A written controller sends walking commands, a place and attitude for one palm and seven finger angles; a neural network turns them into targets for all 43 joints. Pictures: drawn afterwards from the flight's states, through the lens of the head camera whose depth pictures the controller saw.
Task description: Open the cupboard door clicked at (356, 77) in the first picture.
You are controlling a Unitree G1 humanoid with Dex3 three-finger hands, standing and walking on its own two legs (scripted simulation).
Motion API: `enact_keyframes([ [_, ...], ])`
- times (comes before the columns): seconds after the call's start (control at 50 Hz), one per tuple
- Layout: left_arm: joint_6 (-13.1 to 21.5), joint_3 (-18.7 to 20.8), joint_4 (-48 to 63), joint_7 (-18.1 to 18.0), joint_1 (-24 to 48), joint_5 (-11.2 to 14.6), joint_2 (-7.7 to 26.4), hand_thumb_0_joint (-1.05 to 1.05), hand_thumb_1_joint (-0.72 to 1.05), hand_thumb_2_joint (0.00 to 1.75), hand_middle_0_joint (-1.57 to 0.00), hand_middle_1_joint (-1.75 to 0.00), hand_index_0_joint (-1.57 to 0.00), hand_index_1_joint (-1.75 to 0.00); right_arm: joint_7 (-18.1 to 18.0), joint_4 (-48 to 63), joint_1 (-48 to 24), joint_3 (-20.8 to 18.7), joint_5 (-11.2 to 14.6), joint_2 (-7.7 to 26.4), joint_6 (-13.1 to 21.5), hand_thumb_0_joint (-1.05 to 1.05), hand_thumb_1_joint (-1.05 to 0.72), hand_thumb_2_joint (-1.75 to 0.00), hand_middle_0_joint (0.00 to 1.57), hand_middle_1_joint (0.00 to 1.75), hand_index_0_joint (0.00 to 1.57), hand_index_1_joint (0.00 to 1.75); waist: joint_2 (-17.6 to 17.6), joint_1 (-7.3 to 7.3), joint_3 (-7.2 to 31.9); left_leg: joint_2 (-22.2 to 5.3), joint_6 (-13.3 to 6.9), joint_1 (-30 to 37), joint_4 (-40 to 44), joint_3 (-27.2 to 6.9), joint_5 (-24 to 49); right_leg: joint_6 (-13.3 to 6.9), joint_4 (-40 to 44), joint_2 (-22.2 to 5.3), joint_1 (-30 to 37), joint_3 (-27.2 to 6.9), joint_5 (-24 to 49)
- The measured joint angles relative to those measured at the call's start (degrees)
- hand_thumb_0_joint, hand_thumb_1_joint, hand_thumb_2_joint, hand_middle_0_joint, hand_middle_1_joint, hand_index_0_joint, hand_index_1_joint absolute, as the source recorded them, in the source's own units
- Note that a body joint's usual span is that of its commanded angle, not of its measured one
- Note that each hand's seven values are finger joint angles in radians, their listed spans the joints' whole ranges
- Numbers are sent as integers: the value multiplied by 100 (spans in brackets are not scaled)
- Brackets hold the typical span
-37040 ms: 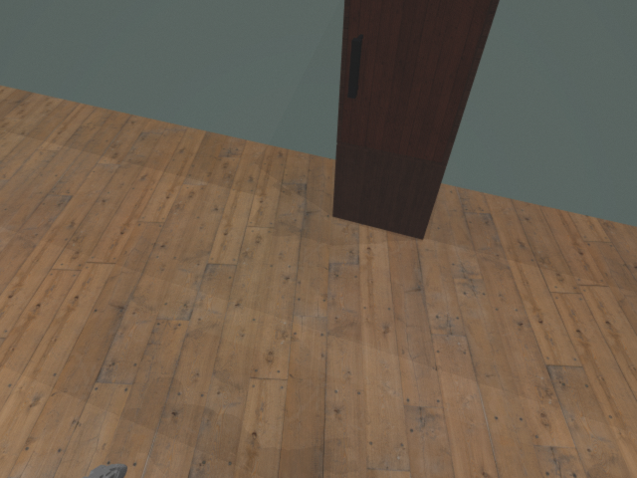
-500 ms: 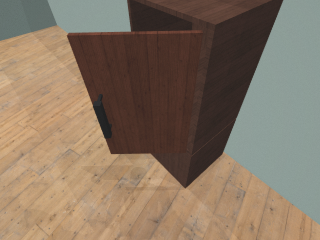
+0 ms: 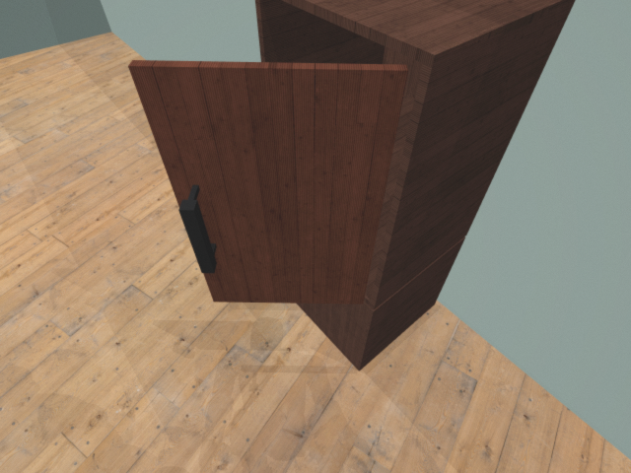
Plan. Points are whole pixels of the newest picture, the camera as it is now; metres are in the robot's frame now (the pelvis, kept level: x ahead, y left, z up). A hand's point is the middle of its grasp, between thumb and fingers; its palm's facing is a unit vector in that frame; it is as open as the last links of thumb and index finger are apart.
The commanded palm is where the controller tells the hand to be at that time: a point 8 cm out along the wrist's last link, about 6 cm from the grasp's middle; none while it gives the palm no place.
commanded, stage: look again from close up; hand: left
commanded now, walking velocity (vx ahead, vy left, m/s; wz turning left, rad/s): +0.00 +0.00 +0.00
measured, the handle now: (202, 230) +0.52 +0.24 -0.05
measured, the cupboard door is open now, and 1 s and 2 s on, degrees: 49 49 49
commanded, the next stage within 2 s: raise the hand with hooked fingers in 0.60 s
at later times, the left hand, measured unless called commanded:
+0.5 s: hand out of the picture +0.03 +0.20 -0.17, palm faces +0.00 -0.98 -0.22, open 7.3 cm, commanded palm none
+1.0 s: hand (166, 425) +0.18 +0.20 -0.03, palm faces +0.05 -1.00 -0.02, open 7.9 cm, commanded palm +0.12 +0.26 -0.07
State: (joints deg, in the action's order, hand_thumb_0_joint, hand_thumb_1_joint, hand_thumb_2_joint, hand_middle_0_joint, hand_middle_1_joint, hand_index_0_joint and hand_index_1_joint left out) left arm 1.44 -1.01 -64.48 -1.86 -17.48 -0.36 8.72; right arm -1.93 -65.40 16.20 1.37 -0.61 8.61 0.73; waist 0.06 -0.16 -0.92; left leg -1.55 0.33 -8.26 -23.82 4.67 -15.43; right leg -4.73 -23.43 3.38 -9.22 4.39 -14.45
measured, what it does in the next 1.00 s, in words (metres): lowers itself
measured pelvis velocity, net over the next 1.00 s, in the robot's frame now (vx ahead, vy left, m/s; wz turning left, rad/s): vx -0.04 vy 0.01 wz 0.02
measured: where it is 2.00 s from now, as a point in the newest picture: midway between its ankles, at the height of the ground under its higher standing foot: outside the picture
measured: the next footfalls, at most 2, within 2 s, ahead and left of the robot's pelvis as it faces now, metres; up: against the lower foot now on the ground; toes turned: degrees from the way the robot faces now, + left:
none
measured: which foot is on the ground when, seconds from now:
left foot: down 0.00-1.00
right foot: down 0.00-1.00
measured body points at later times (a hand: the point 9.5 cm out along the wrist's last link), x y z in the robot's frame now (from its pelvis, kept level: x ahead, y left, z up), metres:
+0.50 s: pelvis +0.01 +0.01 +0.00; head +0.02 +0.01 +0.45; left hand +0.03 +0.25 -0.16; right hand +0.02 -0.21 -0.16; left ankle -0.03 +0.12 -0.74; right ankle -0.02 -0.06 -0.74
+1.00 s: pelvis -0.04 +0.01 -0.06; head +0.00 +0.02 +0.38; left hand +0.17 +0.25 -0.02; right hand +0.16 -0.24 -0.12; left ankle -0.03 +0.12 -0.74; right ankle -0.02 -0.06 -0.74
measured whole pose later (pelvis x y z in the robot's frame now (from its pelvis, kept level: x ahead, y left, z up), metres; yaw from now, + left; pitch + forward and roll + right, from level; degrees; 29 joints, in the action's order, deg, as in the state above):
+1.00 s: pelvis -0.04 +0.01 -0.06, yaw +1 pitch +12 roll +2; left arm 35.9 9.0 -16.1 16.1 -15.9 14.6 9.6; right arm 0.3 -35.8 8.9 -3.2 0.4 15.3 14.8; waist -1.8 -0.5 8.3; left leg -0.1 -1.7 -41.2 -55.2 5.1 -26.0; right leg -3.9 -56.6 -0.5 -42.9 4.7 -24.8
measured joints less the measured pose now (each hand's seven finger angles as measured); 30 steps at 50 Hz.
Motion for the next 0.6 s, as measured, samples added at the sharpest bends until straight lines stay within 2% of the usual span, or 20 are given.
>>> enact_keyframes([
  [0.6, -6, 57, 97, 25, 332, -19, 238, 0, 91, 90, -20, -30, -20, -30, -5, -36, -209, -4, -13, 95, 54, 0, -91, -90, 20, 30, 20, 29, -60, -4, 39, 115, -98, 151, 142, 59, -20, 102, -12, -106, 72, -67, -76],
])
